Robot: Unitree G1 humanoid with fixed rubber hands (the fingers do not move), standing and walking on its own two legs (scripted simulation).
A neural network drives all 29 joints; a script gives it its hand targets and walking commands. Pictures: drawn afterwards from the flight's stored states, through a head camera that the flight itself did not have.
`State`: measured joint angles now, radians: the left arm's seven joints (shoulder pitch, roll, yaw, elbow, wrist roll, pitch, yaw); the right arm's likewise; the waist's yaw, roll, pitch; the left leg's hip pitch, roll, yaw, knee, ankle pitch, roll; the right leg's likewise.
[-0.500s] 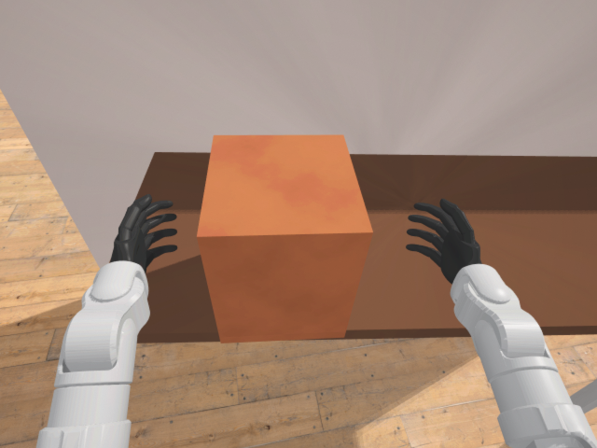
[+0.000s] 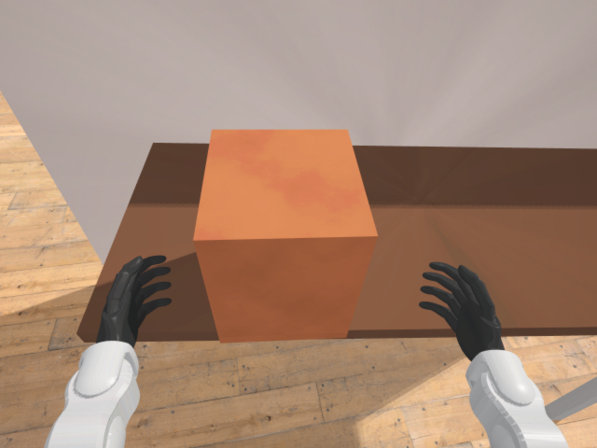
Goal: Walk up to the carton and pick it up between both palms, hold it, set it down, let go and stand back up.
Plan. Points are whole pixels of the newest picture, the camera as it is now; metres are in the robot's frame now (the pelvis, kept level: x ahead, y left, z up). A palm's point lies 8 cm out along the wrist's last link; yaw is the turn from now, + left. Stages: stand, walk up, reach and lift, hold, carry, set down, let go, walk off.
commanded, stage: set down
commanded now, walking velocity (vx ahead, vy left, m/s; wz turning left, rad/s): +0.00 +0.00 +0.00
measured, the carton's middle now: (282, 238) +0.41 +0.06 +0.05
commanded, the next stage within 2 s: let go in 1.24 s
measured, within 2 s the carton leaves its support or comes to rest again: neither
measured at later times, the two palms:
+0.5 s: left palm (125, 388) +0.19 +0.23 +0.01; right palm (478, 396) +0.21 -0.20 +0.01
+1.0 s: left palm (126, 417) +0.17 +0.24 -0.05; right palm (462, 422) +0.20 -0.20 -0.05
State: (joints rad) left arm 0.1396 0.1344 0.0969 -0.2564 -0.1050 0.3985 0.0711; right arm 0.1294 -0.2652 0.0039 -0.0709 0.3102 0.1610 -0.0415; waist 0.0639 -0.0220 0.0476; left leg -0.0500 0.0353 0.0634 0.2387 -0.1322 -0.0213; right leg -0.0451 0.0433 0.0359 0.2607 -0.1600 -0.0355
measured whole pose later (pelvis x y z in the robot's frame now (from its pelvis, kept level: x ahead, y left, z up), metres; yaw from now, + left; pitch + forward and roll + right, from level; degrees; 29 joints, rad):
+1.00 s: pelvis +0.01 +0.01 +0.00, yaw +1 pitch -3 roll +0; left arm 0.29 0.17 -0.01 0.32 -0.02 0.01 0.05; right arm 0.25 -0.22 0.01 0.47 0.10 -0.17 0.05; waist 0.04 -0.01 0.05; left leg -0.08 0.02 0.03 0.32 -0.20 -0.01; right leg -0.03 0.03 0.01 0.28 -0.20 -0.02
